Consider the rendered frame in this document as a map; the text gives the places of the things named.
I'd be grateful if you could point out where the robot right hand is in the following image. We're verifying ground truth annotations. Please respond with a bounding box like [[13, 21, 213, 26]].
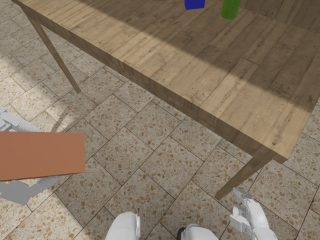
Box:
[[230, 187, 270, 237]]

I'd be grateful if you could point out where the robot left thigh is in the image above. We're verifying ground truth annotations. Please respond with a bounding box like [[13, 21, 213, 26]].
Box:
[[105, 212, 141, 240]]

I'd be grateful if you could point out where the robot right shin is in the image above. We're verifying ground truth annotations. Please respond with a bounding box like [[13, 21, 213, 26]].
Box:
[[185, 223, 198, 230]]

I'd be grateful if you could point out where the table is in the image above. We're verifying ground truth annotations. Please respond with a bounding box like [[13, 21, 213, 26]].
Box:
[[11, 0, 320, 201]]

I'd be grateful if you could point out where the right robot forearm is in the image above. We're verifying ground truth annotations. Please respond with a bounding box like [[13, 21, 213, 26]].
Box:
[[251, 226, 278, 240]]

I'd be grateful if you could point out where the robot left hand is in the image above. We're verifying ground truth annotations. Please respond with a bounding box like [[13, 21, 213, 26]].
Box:
[[0, 107, 60, 206]]

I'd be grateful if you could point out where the sponge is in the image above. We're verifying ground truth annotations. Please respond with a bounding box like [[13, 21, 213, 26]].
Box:
[[0, 131, 86, 182]]

